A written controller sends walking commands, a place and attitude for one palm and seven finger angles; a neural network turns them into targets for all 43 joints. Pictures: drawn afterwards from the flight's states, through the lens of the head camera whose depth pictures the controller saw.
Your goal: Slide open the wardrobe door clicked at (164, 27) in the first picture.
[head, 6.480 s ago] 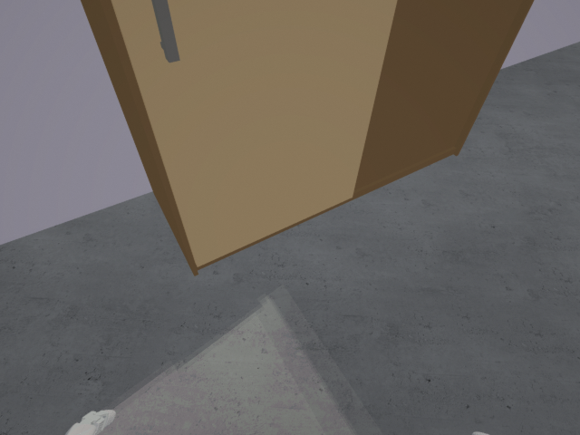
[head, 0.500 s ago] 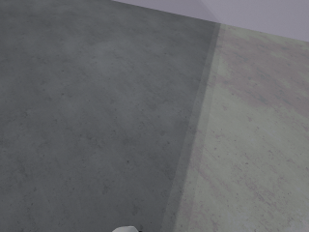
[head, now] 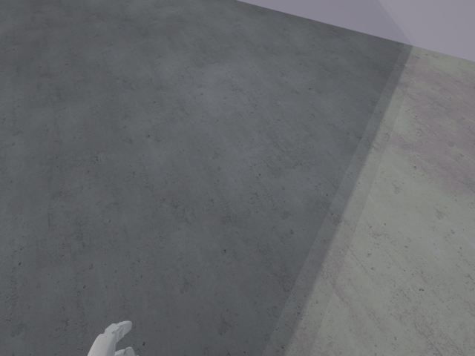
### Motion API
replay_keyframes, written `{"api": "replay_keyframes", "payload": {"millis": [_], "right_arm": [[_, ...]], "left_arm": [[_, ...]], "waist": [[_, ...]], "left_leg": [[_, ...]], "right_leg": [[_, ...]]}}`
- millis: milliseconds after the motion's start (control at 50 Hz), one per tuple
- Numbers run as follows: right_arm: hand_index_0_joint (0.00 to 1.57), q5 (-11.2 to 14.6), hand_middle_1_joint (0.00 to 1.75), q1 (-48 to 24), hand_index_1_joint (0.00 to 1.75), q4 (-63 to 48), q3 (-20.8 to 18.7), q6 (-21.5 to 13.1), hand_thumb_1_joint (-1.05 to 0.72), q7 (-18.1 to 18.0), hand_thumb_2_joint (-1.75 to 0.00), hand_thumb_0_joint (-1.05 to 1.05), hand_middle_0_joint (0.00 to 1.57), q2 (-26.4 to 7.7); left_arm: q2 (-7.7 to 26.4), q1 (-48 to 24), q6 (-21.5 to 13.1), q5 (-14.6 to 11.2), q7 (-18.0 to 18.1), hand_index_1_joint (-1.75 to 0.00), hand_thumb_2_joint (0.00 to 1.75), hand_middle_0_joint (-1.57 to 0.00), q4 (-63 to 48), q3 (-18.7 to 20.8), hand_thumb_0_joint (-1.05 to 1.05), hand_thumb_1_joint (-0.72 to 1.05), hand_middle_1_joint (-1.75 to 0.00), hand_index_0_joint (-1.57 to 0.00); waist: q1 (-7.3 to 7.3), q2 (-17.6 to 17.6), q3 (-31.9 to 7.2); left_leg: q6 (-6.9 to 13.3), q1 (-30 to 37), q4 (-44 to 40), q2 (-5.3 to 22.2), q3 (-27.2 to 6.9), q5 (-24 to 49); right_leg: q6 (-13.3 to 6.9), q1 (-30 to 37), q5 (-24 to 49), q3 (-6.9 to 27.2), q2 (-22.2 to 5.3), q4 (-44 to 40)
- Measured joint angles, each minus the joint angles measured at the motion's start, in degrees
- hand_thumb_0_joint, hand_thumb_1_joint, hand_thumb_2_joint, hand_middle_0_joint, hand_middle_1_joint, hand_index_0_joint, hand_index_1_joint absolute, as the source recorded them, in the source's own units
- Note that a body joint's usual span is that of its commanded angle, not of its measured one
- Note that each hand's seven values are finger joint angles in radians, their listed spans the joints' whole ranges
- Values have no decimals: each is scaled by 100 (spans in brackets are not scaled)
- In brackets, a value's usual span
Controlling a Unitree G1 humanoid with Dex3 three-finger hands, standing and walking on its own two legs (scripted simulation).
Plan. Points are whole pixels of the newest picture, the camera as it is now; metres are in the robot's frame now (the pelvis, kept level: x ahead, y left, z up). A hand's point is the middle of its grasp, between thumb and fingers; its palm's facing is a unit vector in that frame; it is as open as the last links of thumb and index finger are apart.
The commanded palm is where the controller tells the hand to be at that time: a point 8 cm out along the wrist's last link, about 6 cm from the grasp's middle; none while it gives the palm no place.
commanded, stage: turn to face it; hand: left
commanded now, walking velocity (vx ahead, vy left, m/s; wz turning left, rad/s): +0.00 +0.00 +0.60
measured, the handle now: out of the picture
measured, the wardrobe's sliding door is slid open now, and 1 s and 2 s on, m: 0.00 0.00 0.00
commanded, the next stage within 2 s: none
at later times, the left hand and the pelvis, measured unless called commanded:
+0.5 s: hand out of the picture -0.07 +0.21 -0.18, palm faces +0.38 -0.89 -0.24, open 7.4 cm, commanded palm none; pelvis -0.01 +0.01 -0.01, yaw +21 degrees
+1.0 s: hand out of the picture -0.01 +0.27 -0.15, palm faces +0.57 -0.78 -0.25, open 7.4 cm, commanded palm none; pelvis -0.01 +0.02 +0.00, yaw +36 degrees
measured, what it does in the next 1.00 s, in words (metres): steps on the spot, turning left: right foot, then left foot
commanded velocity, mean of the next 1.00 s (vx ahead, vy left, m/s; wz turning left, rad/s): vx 0.00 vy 0.00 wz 0.60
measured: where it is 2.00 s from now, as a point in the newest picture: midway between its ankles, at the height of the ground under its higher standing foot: outside the picture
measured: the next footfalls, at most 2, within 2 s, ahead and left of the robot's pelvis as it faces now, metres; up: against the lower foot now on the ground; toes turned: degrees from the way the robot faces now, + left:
right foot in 0.06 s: +0.02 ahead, -0.14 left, +0.00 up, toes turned +4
left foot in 0.52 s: -0.01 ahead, +0.13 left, +0.00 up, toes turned +27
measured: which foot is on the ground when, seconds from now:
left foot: down 0.00-0.04, up 0.06-0.50, down 0.52-1.00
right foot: up 0.00-0.04, down 0.06-0.52, up 0.54-1.00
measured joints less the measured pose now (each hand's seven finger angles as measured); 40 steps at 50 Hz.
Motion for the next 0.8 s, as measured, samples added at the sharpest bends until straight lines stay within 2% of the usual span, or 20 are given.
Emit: {"api": "replay_keyframes", "payload": {"millis": [40, 60, 100, 120, 180, 260, 340, 420, 460, 500, 520, 540, 560, 600, 640, 700, 800], "right_arm": [[20, 30, 30, -17, 30, -25, -41, 41, -90, 20, -90, 0, 20, -67], [20, 58, 30, -43, 30, -33, -66, 62, -90, 29, -90, 0, 20, -93], [20, 38, 30, -125, 30, -31, -119, 104, -90, 25, -90, 1, 20, -177], [20, 21, 30, -136, 30, -53, -140, 122, -90, 37, -90, 1, 20, -217], [20, 4, 30, -201, 30, -101, -167, 166, -90, 91, -90, 1, 20, -323], [20, 4, 30, -346, 30, -140, -166, 230, -91, 125, -90, 0, 20, -430], [19, 8, 30, -589, 30, -145, -127, 308, -91, 143, -90, 1, 20, -482], [19, 30, 30, -906, 30, -204, -45, 301, -91, 171, -90, 1, 20, -449], [19, 47, 30, -1039, 30, -275, 7, 245, -91, 182, -90, 1, 20, -404], [19, 49, 30, -1111, 30, -383, 61, 152, -91, 193, -90, 1, 20, -367], [19, 40, 30, -1143, 30, -432, 79, 78, -91, 198, -90, 1, 20, -352], [19, 47, 30, -1197, 30, -459, 92, 10, -91, 192, -90, 1, 20, -293], [20, 65, 30, -1230, 30, -483, 121, -40, -91, 192, -90, 0, 20, -244], [20, 70, 30, -1228, 30, -509, 176, -97, -90, 157, -90, 0, 20, -159], [20, 57, 30, -1168, 30, -523, 203, -105, -90, 103, -90, 0, 20, -105], [20, 49, 30, -1049, 30, -489, 230, -102, -90, 69, -90, 0, 20, -62], [20, 45, 30, -765, 30, -397, 241, -81, -90, 77, -90, 0, 21, 14]], "left_arm": [[-2, 83, -50, -17, 3, -30, 90, -20, -62, -35, 0, 91, -30, -20], [13, 146, -90, 2, 12, -30, 90, -20, -82, -43, 0, 91, -30, -20], [-18, 239, -84, 45, 31, -30, 90, -20, -34, -90, 0, 91, -30, -20], [-29, 297, -72, 54, 32, -30, 90, -20, -15, -109, 0, 91, -30, -20], [-44, 466, -84, 52, 36, -30, 90, -20, 38, -120, 0, 91, -30, -20], [-77, 622, -161, 72, 18, -30, 90, -20, 67, -155, 0, 90, -30, -20], [-104, 781, -185, 109, -17, -30, 90, -20, 70, -193, 0, 90, -30, -20], [-42, 949, -142, 144, -43, -30, 90, -20, 105, -185, 0, 90, -30, -21], [41, 1015, -107, 155, -54, -30, 90, -20, 137, -151, 0, 90, -30, -21], [157, 1098, -76, 133, -66, -30, 90, -20, 160, -104, 0, 90, -30, -21], [228, 1135, -56, 107, -75, -30, 90, -20, 174, -73, 0, 90, -30, -21], [323, 1095, -7, 84, -76, -30, 90, -20, 216, -38, 0, 90, -30, -21], [397, 1051, 64, 76, -63, -30, 90, -20, 245, -8, 0, 90, -30, -21], [483, 976, 175, 75, -33, -30, 90, -20, 290, 42, 1, 91, -30, -20], [508, 870, 200, 73, -48, -30, 90, -20, 301, 71, 1, 91, -30, -20], [495, 697, 150, 76, -93, -30, 90, -20, 193, 76, 1, 91, -30, -20], [426, 406, 99, 81, -97, -30, 90, -20, -2, 57, 1, 91, -30, -20]], "waist": [[56, 20, -19], [109, 2, -28], [118, 86, 16], [105, 91, 20], [121, 34, 48], [169, -35, 150], [283, -97, 274], [433, -204, 398], [509, -288, 446], [547, -381, 440], [559, -439, 428], [578, -557, 478], [616, -619, 515], [636, -632, 503], [590, -567, 456], [536, -468, 396], [424, -393, 267]], "left_leg": [[-102, -79, 139, -80, -99, -45], [-190, -200, 396, -97, -41, -309], [-412, -539, 1449, -2, 247, -1361], [-482, -723, 2073, 46, 416, -1584], [-655, -1045, 3461, 341, 823, -1619], [-815, -1073, 3998, 741, 965, -1505], [-880, -873, 3640, 977, 1042, -1600], [-831, -489, 2737, 1046, 1264, -1680], [-767, -204, 2091, 1014, 1424, -1671], [-683, 178, 1221, 932, 1584, -1231], [-460, 303, 929, 877, 1620, -1025], [-276, 244, 1042, 787, 1616, -1091], [-167, 211, 1159, 752, 1593, -1189], [-83, 267, 1121, 749, 1509, -1245], [-88, 377, 895, 742, 1369, -1123], [-37, 542, 536, 683, 1175, -898], [3, 664, 195, 525, 874, -669]], "right_leg": [[-89, 426, 439, -40, -5, -923], [-206, 565, 760, -47, -42, -1268], [-385, 631, 819, -210, -55, -1210], [-430, 707, 769, -310, -111, -1228], [-454, 925, 704, -532, -292, -1335], [-426, 1059, 624, -839, -516, -1300], [-353, 1081, 505, -1135, -734, -1160], [-226, 1022, 377, -1388, -934, -957], [-136, 968, 275, -1514, -1042, -783], [-17, 859, 86, -1649, -1179, -450], [20, 692, -28, -1643, -1274, -75], [67, 448, -361, -1407, -1310, 509], [94, 187, -676, -1128, -1227, 1126], [138, -252, -830, -811, -1022, 2069], [170, -567, -575, -658, -885, 2549], [212, -851, -123, -475, -795, 2677], [274, -966, 284, -247, -711, 2362]]}}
